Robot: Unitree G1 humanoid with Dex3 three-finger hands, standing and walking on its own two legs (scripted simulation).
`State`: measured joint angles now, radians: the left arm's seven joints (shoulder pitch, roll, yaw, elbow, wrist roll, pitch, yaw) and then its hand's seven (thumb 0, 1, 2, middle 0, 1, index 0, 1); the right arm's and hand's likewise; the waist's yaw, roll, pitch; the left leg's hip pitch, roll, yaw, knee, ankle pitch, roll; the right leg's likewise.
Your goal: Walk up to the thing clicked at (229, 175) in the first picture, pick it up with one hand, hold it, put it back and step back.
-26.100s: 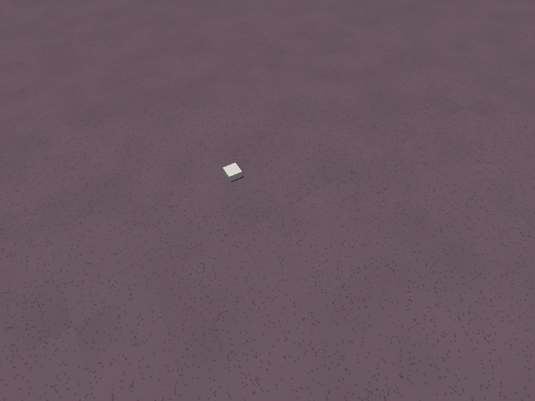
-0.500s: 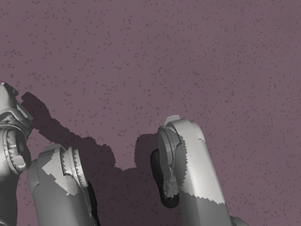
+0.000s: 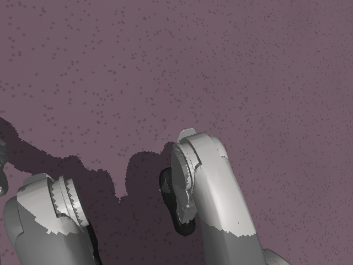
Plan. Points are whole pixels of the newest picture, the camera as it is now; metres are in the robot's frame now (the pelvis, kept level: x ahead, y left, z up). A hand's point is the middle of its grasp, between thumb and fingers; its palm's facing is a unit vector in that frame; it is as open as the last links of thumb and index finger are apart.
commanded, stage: rest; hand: left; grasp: from above
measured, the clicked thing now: out of the picture +0.40 +0.32 -0.28
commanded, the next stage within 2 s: open in 0.20 s
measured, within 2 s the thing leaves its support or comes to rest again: neither
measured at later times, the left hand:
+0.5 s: hand out of the picture +0.40 +0.30 -0.25, palm faces -0.34 -0.33 -0.88, open 9.4 cm
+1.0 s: hand out of the picture +0.41 +0.30 -0.26, palm faces -0.32 -0.33 -0.88, open 12.9 cm
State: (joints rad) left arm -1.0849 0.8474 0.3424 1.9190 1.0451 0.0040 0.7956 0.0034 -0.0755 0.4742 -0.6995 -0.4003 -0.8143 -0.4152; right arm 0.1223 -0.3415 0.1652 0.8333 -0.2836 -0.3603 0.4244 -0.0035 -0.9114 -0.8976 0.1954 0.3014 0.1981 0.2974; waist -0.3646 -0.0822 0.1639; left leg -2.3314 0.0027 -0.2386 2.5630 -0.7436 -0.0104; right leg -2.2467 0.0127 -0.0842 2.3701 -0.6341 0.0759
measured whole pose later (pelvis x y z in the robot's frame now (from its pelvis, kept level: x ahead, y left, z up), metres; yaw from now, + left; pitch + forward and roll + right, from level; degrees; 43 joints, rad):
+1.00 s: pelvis -0.01 +0.00 +0.00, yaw -2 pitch +25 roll -15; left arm -1.08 0.92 0.28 1.91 0.98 0.02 0.80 0.00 -0.34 0.83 -0.34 -0.96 -0.27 -0.89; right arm 0.10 -0.38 0.26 0.77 -0.26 -0.43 0.44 0.00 -0.90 -0.89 0.20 0.30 0.20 0.30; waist -0.40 -0.13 0.24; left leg -2.30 0.01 -0.28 2.57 -0.73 0.00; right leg -2.19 0.02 -0.12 2.33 -0.60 0.09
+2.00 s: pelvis -0.01 -0.01 +0.04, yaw +6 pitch +31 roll -7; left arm -0.80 0.74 0.04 1.26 1.14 -0.26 0.17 0.00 -0.52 1.02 -0.09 -1.02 -0.08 -1.02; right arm 0.08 -0.33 0.01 0.72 -0.11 -0.11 0.24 0.00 -0.91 -0.90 0.20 0.30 0.20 0.30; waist -0.16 0.01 -0.05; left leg -2.22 0.00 -0.13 2.37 -0.69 -0.01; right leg -2.18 -0.03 -0.01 2.26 -0.63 0.06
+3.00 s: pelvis +0.01 -0.01 +0.19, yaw +9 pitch +32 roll -5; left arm -0.20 0.42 0.05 0.41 0.42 0.10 0.02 0.01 0.77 0.87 -0.21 -0.32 -0.21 -0.32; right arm 0.05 -0.30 -0.05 0.57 0.01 -0.04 0.04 0.00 -0.91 -0.90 0.20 0.30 0.20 0.30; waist -0.05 0.02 -0.19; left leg -1.82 0.02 -0.09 1.92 -0.67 -0.02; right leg -1.79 -0.05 -0.03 1.84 -0.62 0.04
